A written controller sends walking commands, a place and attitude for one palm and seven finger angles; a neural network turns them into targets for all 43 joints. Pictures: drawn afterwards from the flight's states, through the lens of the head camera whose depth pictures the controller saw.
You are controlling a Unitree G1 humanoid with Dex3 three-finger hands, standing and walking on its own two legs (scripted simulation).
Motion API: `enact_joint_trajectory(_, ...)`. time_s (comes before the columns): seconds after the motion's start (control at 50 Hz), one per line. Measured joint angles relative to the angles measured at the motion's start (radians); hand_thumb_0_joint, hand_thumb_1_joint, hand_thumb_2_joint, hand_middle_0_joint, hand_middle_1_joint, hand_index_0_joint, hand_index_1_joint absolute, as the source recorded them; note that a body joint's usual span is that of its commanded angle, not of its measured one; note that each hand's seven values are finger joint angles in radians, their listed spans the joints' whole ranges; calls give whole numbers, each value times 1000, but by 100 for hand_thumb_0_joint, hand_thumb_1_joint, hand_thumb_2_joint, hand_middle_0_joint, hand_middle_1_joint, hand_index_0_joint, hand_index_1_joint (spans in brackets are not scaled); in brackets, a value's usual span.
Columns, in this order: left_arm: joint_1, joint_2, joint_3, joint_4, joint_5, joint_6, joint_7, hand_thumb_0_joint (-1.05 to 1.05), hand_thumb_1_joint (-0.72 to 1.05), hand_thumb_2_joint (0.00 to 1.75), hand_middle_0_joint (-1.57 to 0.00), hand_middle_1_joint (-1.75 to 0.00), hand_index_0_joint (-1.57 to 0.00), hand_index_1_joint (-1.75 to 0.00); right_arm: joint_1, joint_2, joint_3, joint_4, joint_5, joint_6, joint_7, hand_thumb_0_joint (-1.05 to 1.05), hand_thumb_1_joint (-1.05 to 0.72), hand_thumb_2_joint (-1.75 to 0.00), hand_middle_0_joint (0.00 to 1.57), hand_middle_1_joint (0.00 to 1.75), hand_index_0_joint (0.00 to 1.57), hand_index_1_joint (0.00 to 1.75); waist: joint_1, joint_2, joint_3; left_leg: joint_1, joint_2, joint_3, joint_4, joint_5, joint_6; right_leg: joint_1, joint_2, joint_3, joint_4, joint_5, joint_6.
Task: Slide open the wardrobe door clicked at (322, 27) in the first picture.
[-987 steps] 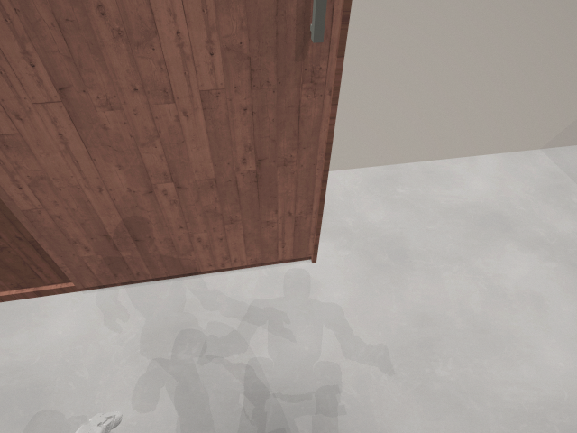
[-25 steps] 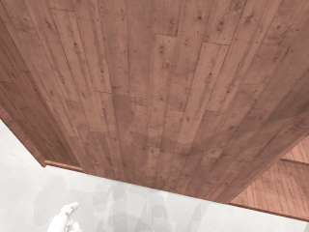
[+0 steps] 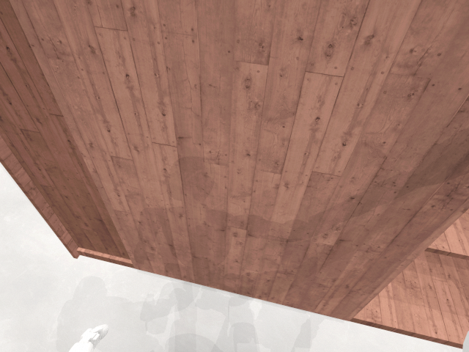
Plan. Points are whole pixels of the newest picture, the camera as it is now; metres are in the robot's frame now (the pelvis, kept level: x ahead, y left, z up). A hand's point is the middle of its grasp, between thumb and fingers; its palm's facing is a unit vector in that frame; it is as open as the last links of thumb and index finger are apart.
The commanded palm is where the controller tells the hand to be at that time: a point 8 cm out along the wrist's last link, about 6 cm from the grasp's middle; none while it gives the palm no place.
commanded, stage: stop walking and hold the door there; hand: right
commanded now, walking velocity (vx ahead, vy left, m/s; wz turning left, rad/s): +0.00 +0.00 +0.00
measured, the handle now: out of the picture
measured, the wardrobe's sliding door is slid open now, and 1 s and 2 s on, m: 0.60 0.60 0.60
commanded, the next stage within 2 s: loosen the grip on the handle in 1.28 s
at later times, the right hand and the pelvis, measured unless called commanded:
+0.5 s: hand out of the picture +0.38 -0.36 +0.24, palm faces +0.49 +0.85 -0.18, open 6.6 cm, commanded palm +0.34 -0.39 +0.21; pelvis -0.04 -0.07 +0.00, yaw -3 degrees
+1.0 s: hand out of the picture +0.37 -0.36 +0.24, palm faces +0.45 +0.88 -0.15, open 6.4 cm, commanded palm +0.34 -0.39 +0.21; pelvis -0.07 -0.07 -0.01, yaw -1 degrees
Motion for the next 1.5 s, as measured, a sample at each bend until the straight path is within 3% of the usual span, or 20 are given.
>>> enact_joint_trajectory(0.16, 3, 7, 6, -8, -3, 10, 2, 1, 90, 90, -21, -30, -20, -30, -3, 1, 7, 1, -4, -12, 10, -9, -66, -79, 46, 140, 20, 132, 0, -6, 5, -1, 4, 5, 4, -2, -6, -8, 3, 5, 13, -4, -4)
enact_joint_trajectory(0.2, -3, 17, 14, -10, -5, 16, -1, 1, 90, 90, -21, -30, -20, -30, -14, 5, 13, 4, -6, -18, 14, -10, -65, -79, 46, 140, 21, 132, 4, -16, 14, -7, 9, 14, 18, -7, -7, -30, 10, 26, 60, -25, 11)
enact_joint_trajectory(0.26, -13, 33, 29, 0, -8, 17, -4, 1, 90, 90, -21, -30, -20, -30, -37, 26, 30, -9, -11, -20, 26, -10, -64, -79, 46, 140, 22, 133, 4, -9, 30, -21, 43, 14, 48, -19, -20, -61, 42, 73, 187, -176, 31)
enact_joint_trajectory(0.3, -25, 39, 30, 10, -3, 14, -1, 1, 90, 90, -21, -30, -20, -30, -51, 40, 39, -25, -17, -25, 40, -11, -62, -78, 46, 140, 24, 134, 14, 8, 42, -29, 80, 15, 65, -25, -37, -51, 50, 79, 187, -205, 40)
enact_joint_trajectory(0.36, -39, 52, 33, 4, -1, 15, 7, 1, 90, 90, -21, -30, -20, -30, -77, 63, 73, -69, -16, -19, 45, -12, -60, -78, 46, 140, 27, 134, 30, 17, 63, -51, 129, 22, 109, -39, -71, 7, 28, 63, 57, -30, 50)
enact_joint_trajectory(0.4, -66, 43, 40, 2, -5, 21, 10, 1, 90, 90, -20, -30, -20, -30, -101, 77, 102, -96, -4, -16, 37, -12, -61, -78, 46, 140, 27, 134, 19, 33, 93, -70, 160, 5, 135, -26, -83, 5, 52, 38, 55, -8, 19)
enact_joint_trajectory(0.46, -87, 5, 31, -19, 0, 8, -2, 1, 91, 90, -20, -30, -20, -30, -125, 98, 125, -120, 8, -14, 24, -11, -63, -77, 46, 140, 24, 134, -3, 24, 112, -127, 115, -21, 299, -194, -60, -12, 44, 19, 51, -31, -17)
enact_joint_trajectory(0.52, -90, -50, 1, -27, 0, -21, -19, 1, 91, 90, -20, -30, -20, -30, -159, 121, 145, -131, 18, 3, 18, -9, -67, -77, 46, 140, 21, 133, -15, 14, 122, -137, 42, -8, 408, -243, -51, -19, 24, 27, 10, 6, -21)
enact_joint_trajectory(0.62, -79, -112, -56, -33, 9, -45, -38, 1, 90, 90, -21, -30, -20, -30, -200, 122, 158, -113, 23, 28, 26, -7, -70, -76, 46, 140, 17, 134, -26, 20, 110, -51, -10, 13, 270, -230, -40, -40, 14, 22, -40, 53, -21)
enact_joint_trajectory(0.72, -79, -113, -77, -37, 21, -34, -45, 1, 90, 90, -21, -30, -21, -30, -229, 72, 125, -45, 18, 19, 48, -8, -69, -75, 46, 140, 19, 134, -15, 18, 103, 72, -11, 4, -15, -94, 3, -93, 11, -1, 0, 51, -15)
enact_joint_trajectory(0.82, -39, -54, -48, -16, 6, -11, -29, 1, 90, 90, -21, -30, -21, -30, -243, 67, 111, 27, 9, 5, 62, -8, -67, -76, 46, 140, 22, 135, 13, -7, 102, 80, -20, 17, 23, -121, 9, -93, 3, 13, 44, 29, -12)
enact_joint_trajectory(0.98, 24, 21, 8, 10, 6, 8, 4, 1, 90, 90, -21, -30, -20, -30, -224, 64, 131, 76, 24, -6, 55, -7, -67, -78, 46, 140, 25, 136, 25, 25, 54, 79, 6, -1, 74, -169, -4, -68, 21, -11, 48, 7, -29)
enact_joint_trajectory(1.18, 31, 11, -6, 5, -7, 11, 0, 1, 90, 90, -21, -30, -20, -30, -212, 51, 120, 90, 26, 15, 44, -7, -70, -77, 46, 140, 21, 136, 20, 0, 45, 106, -27, 10, 3, -124, 17, -65, -8, 5, 33, 19, -1)
enact_joint_trajectory(1.38, -7, -6, -15, -9, -6, 21, 4, 1, 90, 90, -21, -30, -20, -30, -186, 55, 121, 90, 20, -1, 65, -8, -68, -78, 46, 140, 24, 136, 15, 9, 26, 108, -11, -4, 31, -148, 3, -53, 3, -12, 46, -3, -12)
enact_joint_trajectory(1.42, -14, -25, 6, -5, 15, -19, -24, 1, 90, 90, -21, -30, -20, -30, -284, 53, 71, 181, -48, -4, 131, -9, -64, -77, 46, 140, 26, 137, 2, 27, 35, 84, -8, -8, 46, -147, 7, -64, 5, -18, 38, 7, -15)
enact_joint_trajectory(1.46, -10, -43, 12, -2, 28, -62, -48, 1, 90, 90, -21, -30, -20, -30, -387, 38, 18, 280, -101, 36, 183, -8, -59, -76, 47, 141, 31, 138, 13, 58, 4, 30, 2, 4, 67, -143, 15, -101, 18, -9, 10, 41, -12)
enact_joint_trajectory(1.5, -3, -42, 21, -17, 43, -83, -60, 1, 90, 90, -21, -30, -20, -30, -410, 27, 0, 296, -130, 59, 193, -6, -53, -74, 49, 142, 36, 140, 18, 55, -9, 15, -2, 8, 53, -130, 16, -117, 16, -3, -5, 61, -12)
